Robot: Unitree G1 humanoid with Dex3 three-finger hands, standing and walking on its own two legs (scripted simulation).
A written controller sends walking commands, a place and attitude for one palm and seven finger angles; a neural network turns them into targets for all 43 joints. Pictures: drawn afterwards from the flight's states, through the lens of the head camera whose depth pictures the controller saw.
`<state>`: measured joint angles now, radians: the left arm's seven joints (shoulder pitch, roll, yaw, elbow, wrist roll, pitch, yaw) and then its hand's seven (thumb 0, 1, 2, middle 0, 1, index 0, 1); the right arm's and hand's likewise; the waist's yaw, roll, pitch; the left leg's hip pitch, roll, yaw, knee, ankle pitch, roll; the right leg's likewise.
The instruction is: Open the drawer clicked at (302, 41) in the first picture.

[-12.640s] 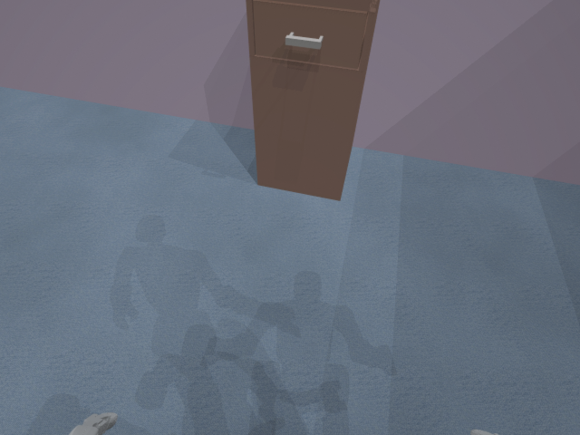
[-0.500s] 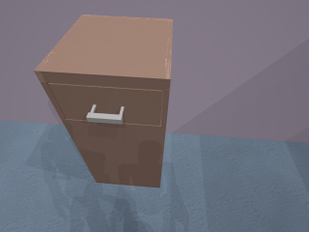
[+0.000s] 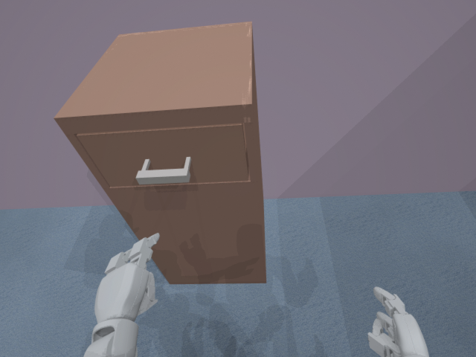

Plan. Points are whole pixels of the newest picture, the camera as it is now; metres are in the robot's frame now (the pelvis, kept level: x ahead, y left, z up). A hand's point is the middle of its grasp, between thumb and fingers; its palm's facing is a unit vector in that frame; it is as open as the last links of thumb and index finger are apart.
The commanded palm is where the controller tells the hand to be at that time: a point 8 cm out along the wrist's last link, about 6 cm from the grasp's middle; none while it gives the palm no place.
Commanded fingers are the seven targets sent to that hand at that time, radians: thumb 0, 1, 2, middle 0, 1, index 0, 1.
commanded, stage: raise the hand with hooked fingers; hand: left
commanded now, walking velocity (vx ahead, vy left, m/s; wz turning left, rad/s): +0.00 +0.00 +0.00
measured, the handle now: (165, 169) +0.52 +0.20 +0.01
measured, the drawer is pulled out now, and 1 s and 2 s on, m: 0.00 0.00 0.00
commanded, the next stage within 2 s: move the hooked fingers above the handle in 1.60 s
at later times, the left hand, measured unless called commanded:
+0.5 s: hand (125, 286) +0.24 +0.20 +0.02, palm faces +0.03 -0.16 -0.99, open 10.8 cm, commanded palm +0.20 +0.22 +0.08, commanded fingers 0.00 -0.06 0.49 -0.27 -0.92 -0.27 -0.92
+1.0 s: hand (92, 237) +0.29 +0.25 +0.09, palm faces +0.07 -0.09 -0.99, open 13.5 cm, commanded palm +0.27 +0.26 +0.15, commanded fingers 0.00 -0.50 0.30 -0.30 -1.20 -0.30 -1.20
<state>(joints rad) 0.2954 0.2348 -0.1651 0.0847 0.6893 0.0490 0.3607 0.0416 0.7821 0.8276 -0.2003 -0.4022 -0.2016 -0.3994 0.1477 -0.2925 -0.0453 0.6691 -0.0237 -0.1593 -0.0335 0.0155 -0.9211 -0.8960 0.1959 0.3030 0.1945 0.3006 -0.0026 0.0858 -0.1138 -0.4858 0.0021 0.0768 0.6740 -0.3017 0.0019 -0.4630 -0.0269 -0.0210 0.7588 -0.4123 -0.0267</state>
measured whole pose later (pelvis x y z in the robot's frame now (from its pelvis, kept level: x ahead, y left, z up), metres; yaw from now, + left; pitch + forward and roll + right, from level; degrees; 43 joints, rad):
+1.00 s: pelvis +0.01 +0.02 +0.02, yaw +0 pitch +2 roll +0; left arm 0.01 0.44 -0.11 -0.01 0.96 0.09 0.15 0.00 -0.40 0.34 -0.31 -1.14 -0.31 -1.14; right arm 0.07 -0.24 0.00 0.61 -0.01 0.14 -0.03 0.01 -0.91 -0.90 0.20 0.30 0.20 0.30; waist 0.07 0.07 -0.02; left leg -0.33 -0.01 0.07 0.55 -0.26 0.03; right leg -0.27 -0.03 -0.03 0.57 -0.34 0.01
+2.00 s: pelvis +0.00 +0.01 +0.02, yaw +2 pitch +3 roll +0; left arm -0.25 0.47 -0.12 0.20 0.94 -0.01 0.07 0.00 -0.49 0.30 -0.32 -1.20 -0.32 -1.20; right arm 0.10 -0.24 0.01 0.64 0.02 0.14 -0.03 0.01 -0.91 -0.90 0.20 0.30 0.20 0.30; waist 0.06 0.07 0.00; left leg -0.32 0.00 0.04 0.48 -0.20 0.01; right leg -0.26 -0.02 -0.06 0.51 -0.29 -0.02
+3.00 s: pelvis +0.02 +0.01 +0.01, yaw +1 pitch +10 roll +0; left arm -0.57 0.42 -0.14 0.66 1.01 -0.02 0.16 0.00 -0.49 0.30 -0.32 -1.20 -0.32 -1.20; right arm 0.24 -0.26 -0.06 0.68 0.02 0.16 -0.03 0.00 -0.91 -0.90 0.20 0.30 0.20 0.30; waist -0.01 0.05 -0.08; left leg -0.50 0.01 0.05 0.61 -0.29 0.02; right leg -0.43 -0.01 -0.04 0.62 -0.37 -0.01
